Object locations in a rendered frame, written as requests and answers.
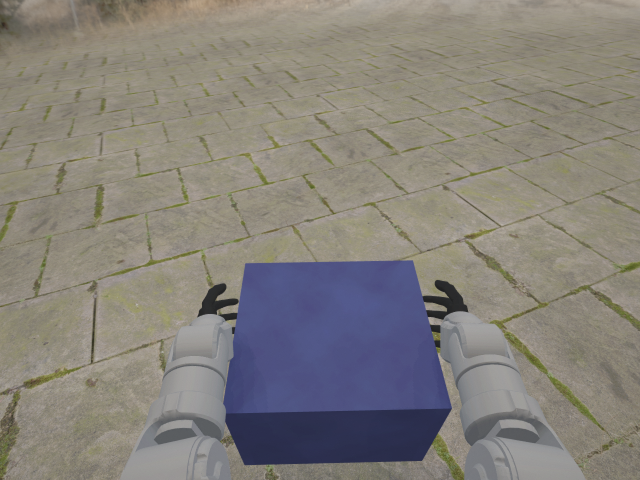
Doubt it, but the left robot upper arm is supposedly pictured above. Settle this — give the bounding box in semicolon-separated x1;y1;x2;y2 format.
122;435;231;480

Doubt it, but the right robot hand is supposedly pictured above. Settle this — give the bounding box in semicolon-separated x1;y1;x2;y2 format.
422;280;469;348

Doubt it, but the left robot hand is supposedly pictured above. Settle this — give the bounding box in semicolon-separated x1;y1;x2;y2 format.
197;283;239;334

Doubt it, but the right robot upper arm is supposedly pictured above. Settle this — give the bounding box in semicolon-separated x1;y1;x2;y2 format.
464;436;585;480

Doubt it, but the carton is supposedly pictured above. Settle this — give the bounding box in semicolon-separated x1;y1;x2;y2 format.
223;260;452;465

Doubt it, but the robot right forearm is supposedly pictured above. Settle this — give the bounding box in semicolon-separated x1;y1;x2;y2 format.
440;311;586;480

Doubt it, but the robot left forearm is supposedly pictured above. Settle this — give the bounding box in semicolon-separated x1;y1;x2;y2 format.
120;314;234;480

